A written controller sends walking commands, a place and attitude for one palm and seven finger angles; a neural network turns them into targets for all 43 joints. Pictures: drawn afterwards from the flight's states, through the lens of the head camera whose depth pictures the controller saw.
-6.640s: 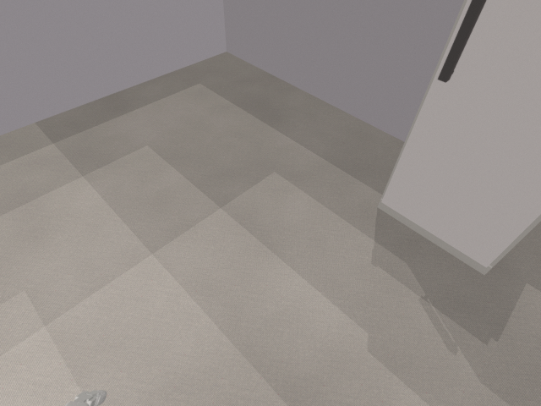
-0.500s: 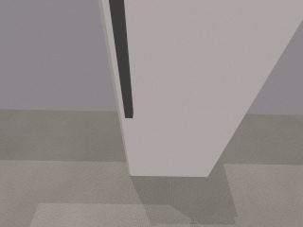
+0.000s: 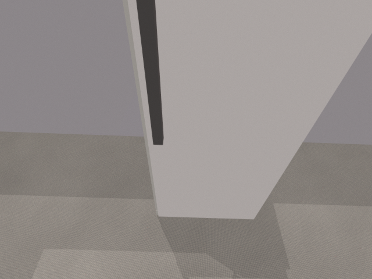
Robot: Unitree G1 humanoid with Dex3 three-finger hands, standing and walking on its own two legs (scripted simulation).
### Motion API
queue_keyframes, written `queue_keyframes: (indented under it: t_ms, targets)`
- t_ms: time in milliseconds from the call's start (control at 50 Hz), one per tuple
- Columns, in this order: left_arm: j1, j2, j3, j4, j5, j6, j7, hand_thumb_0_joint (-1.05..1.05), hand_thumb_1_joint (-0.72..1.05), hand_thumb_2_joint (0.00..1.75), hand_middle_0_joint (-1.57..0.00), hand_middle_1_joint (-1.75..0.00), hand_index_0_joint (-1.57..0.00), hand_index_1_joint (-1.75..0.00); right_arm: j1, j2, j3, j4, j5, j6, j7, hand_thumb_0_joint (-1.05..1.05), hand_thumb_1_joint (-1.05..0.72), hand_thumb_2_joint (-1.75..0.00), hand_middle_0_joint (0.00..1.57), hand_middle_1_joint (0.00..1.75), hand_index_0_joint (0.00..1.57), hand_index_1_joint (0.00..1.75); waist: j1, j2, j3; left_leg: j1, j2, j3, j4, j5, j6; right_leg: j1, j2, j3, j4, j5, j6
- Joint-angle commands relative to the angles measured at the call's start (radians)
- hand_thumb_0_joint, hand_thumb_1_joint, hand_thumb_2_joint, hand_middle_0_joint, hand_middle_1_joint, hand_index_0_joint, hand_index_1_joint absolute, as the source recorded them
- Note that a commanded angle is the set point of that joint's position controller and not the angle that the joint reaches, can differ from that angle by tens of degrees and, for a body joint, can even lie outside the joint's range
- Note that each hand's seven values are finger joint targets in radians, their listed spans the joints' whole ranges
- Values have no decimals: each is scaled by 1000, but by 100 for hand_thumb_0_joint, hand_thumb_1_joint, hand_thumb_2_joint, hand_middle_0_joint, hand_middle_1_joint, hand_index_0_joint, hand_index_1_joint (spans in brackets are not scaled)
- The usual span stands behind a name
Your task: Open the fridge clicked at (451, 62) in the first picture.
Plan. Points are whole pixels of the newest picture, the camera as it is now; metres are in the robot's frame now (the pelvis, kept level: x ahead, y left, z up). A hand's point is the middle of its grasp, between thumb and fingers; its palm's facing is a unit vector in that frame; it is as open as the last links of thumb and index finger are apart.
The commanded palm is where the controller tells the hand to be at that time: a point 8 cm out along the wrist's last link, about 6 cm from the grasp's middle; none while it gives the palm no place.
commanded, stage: look again from close up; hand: left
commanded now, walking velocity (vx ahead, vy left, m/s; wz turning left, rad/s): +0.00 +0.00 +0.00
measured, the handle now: (154, 78) +0.50 +0.11 +0.18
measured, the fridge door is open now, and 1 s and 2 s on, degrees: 0 0 0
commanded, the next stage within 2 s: none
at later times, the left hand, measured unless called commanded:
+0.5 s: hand out of the picture -0.03 +0.21 -0.18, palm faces +0.03 -0.98 -0.19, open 7.4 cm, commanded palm none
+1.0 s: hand out of the picture -0.08 +0.19 -0.18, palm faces +0.05 -0.99 -0.16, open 7.4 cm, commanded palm none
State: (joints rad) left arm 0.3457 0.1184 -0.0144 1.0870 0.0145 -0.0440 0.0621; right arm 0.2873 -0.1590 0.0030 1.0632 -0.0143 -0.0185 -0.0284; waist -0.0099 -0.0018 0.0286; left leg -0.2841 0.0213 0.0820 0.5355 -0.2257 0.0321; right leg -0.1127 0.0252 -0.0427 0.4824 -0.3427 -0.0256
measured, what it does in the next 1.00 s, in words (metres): stands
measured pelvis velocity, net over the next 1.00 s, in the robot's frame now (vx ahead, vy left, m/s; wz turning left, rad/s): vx -0.04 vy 0.03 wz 0.01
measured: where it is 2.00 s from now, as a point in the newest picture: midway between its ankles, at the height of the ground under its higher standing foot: outside the picture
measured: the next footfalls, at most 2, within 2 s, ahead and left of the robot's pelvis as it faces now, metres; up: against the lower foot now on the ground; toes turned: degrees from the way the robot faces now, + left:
none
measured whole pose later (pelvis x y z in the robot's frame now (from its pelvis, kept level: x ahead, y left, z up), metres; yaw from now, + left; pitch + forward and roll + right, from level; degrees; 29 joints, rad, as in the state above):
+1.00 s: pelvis -0.04 +0.03 +0.00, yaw +1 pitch -1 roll -1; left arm 0.41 0.16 -0.02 1.08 0.02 -0.01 0.04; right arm 0.28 -0.16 0.00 1.09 -0.01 0.00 -0.01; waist 0.01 -0.02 -0.01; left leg -0.29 -0.03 0.09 0.41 -0.11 0.08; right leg -0.15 -0.02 -0.04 0.44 -0.26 0.02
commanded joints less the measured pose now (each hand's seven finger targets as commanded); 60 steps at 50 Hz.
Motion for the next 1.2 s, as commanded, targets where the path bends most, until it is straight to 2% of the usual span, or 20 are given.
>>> queue_keyframes:
  t_ms: [0,20,100,160,220,240,280,340,500,620,660,720,800,860,1020,1040,1180]
  targets:
    - [65,120,22,-70,1,18,-2,0,90,90,-20,-30,-20,-30,36,-83,-17,-70,1,-4,-5,0,-90,-90,20,30,20,30,4,16,30,42,82,-113,-50,188,16,-112,-123,100,-45,281,-33]
    - [61,119,20,-76,2,24,-4,0,90,90,-20,-30,-20,-30,27,-94,-20,-77,0,-1,-3,0,-90,-90,20,30,20,30,5,15,57,23,83,-125,-70,120,17,-140,-111,103,-58,172,-34]
    - [48,138,20,-109,5,32,-12,0,90,90,-20,-30,-20,-30,15,-109,-25,-103,-4,8,7,0,-90,-90,20,30,20,30,3,-4,109,-29,71,-148,-128,-89,15,-200,-106,111,-100,-38,-37]
    - [53,149,23,-125,5,31,-14,0,90,90,-20,-30,-20,-30,16,-122,-27,-114,-5,2,8,0,-90,-90,20,30,20,30,9,15,63,-18,81,-162,-144,-72,20,-167,-103,100,-86,7,-32]
    - [58,152,24,-135,6,36,-18,0,90,90,-20,-30,-20,-30,9,-138,-30,-119,-5,1,10,0,-90,-90,20,30,20,30,14,25,60,-36,96,-194,-193,-143,25,-158,-94,85,-75,9,-26]
    - [60,158,26,-138,8,34,-19,0,90,90,-20,-30,-20,-30,8,-146,-30,-123,-5,-3,9,0,-90,-90,20,30,20,30,18,29,58,-45,100,-196,-200,-129,29,-140,-93,76,-70,33,-24]
    - [67,160,27,-137,7,35,-21,0,90,90,-20,-30,-20,-30,3,-158,-33,-124,-5,-6,10,0,-90,-90,20,30,20,30,19,45,28,-31,108,-206,-221,-144,31,-128,-94,68,-63,42,-21]
    - [80,165,26,-129,8,32,-23,0,90,90,-20,-30,-20,-30,8,-162,-34,-117,-1,-10,10,0,-90,-90,20,30,20,30,23,32,-2,-5,114,-209,-230,-109,35,-109,-97,60,-66,73,-17]
    - [101,163,23,-92,9,33,-24,0,90,90,-20,-30,-20,-30,6,-166,-35,-83,2,-7,11,0,-90,-90,20,30,20,30,19,17,23,-7,108,-207,-265,-154,27,-116,-107,67,-94,62,-14]
    - [124,157,19,-63,9,33,-23,0,90,90,-20,-30,-20,-30,12,-162,-35,-55,5,-5,12,0,-90,-90,20,30,20,30,19,32,33,-4,110,-211,-294,-188,24,-120,-108,61,-102,52,-10]
    - [129,156,19,-56,11,30,-22,0,90,90,-20,-30,-20,-30,10,-162,-35,-48,6,-5,11,0,-90,-90,20,30,20,30,19,5,40,-2,106,-202,-283,-162,23,-123,-113,68,-114,58,-12]
    - [143,144,18,-44,10,32,-22,0,90,90,-20,-30,-20,-30,12,-153,-36,-38,5,-1,12,0,-90,-90,20,30,20,30,20,23,39,2,107,-208,-299,-198,20,-135,-110,64,-112,39,-9]
    - [146,138,17,-35,10,30,-21,0,90,90,-20,-30,-20,-30,19,-146,-34,-28,6,1,11,0,-90,-90,20,30,20,30,16,10,53,-1,103,-204,-295,-188,18,-144,-112,72,-123,31,-11]
    - [156,135,17,-31,10,26,-19,0,90,90,-20,-30,-20,-30,21,-134,-34,-22,6,-2,12,0,-90,-90,20,30,20,30,20,7,33,12,99,-193,-279,-145,18,-132,-118,76,-131,56,-12]
    - [166,112,16,-23,10,28,-18,0,90,90,-20,-30,-20,-30,40,-116,-31,-5,5,3,10,0,-90,-90,20,30,20,30,17,12,60,-9,98,-200,-293,-184,12,-155,-111,76,-132,18,-11]
    - [174,114,16,-21,10,26,-18,0,90,90,-20,-30,-20,-30,40,-114,-32,-6,6,2,10,0,-90,-90,20,30,20,30,22,7,50,-2,98,-193,-284,-165,14,-147,-116,76,-137,30,-12]
    - [162,103,15,-25,7,21,-16,0,90,90,-20,-30,-20,-30,59,-91,-28,6,7,3,10,0,-90,-90,20,30,20,30,12,-10,66,7,86,-170,-247,-114,7,-175,-125,99,-162,5,-17]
